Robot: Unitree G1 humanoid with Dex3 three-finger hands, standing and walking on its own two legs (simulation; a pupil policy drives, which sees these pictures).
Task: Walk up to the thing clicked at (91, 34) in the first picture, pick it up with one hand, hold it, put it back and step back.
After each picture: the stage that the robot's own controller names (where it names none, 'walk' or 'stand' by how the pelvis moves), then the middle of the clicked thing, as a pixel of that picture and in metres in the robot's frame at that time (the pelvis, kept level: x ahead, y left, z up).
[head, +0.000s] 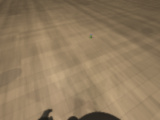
stand; (90, 36) +2.20 +0.04 -0.72
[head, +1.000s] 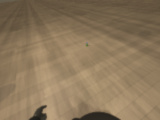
walk; (87, 44) +2.06 +0.24 -0.69
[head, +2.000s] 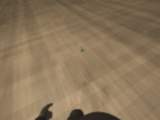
walk; (81, 49) +1.45 +0.32 -0.71
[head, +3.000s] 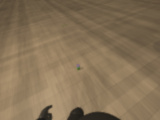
walk; (78, 67) +0.98 +0.31 -0.72
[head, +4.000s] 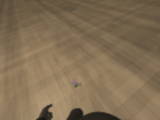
walk; (75, 84) +0.59 +0.31 -0.71
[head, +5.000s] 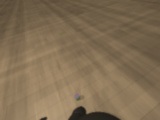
walk; (77, 97) +0.42 +0.26 -0.72
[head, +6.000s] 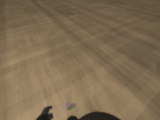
stand; (68, 106) +0.31 +0.26 -0.72
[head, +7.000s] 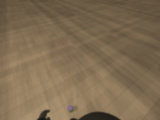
stand; (70, 108) +0.29 +0.23 -0.72
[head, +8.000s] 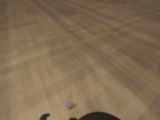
stand; (69, 105) +0.32 +0.25 -0.73
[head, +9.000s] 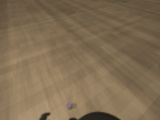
stand; (69, 106) +0.30 +0.25 -0.73
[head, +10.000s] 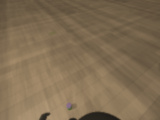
stand; (69, 106) +0.29 +0.25 -0.73
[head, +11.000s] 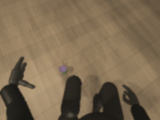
go down; (63, 69) +0.37 +0.27 -0.40
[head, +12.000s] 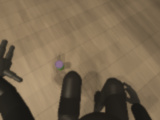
go down; (60, 65) +0.38 +0.29 -0.30
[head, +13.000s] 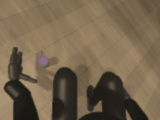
close in; (44, 62) +0.36 +0.31 -0.24
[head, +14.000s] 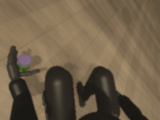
close; (24, 63) +0.36 +0.32 -0.21
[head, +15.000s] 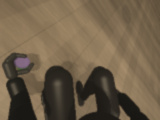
lift; (22, 63) +0.35 +0.32 -0.22
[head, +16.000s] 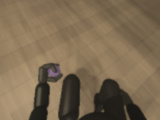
lift; (55, 72) +0.30 +0.26 -0.06
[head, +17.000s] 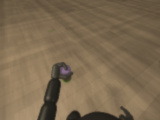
hold; (66, 74) +0.33 +0.18 +0.05
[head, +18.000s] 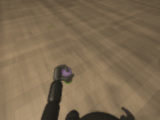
hold; (67, 75) +0.34 +0.18 +0.00
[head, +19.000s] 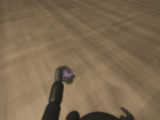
hold; (68, 76) +0.33 +0.17 +0.00
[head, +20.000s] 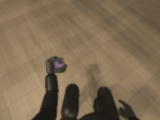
crouch; (60, 66) +0.39 +0.22 -0.08
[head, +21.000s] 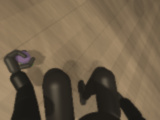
lower; (25, 60) +0.37 +0.31 -0.23
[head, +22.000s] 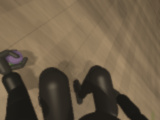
lower; (16, 60) +0.38 +0.33 -0.22
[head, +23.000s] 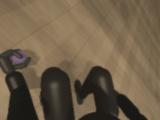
lower; (19, 59) +0.37 +0.32 -0.22
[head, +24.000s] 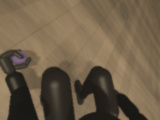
lower; (20, 60) +0.37 +0.32 -0.22
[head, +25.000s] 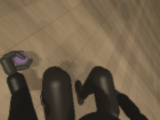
loosen; (21, 61) +0.37 +0.32 -0.22
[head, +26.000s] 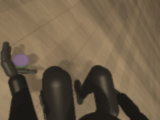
withdraw; (21, 62) +0.36 +0.31 -0.22
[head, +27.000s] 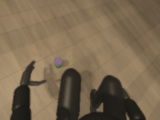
walk; (58, 63) +0.39 +0.27 -0.27
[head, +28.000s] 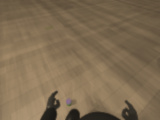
stand; (68, 102) +0.33 +0.21 -0.64
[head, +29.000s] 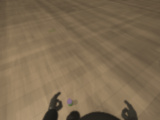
stand; (69, 102) +0.34 +0.23 -0.67
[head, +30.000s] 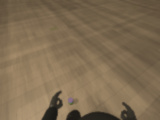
stand; (70, 101) +0.34 +0.22 -0.67
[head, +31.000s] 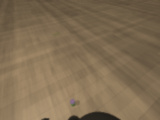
walk; (72, 102) +0.37 +0.22 -0.72
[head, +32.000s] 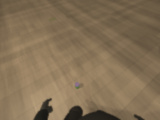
walk; (77, 85) +0.47 +0.18 -0.71
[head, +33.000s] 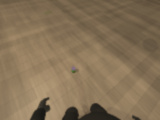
walk; (73, 69) +0.73 +0.22 -0.71
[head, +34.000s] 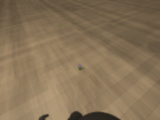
stand; (79, 67) +0.97 +0.26 -0.71
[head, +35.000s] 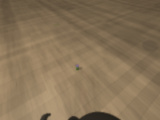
stand; (77, 67) +0.97 +0.26 -0.72
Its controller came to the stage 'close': yes
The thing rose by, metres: 0.71
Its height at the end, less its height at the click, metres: +0.00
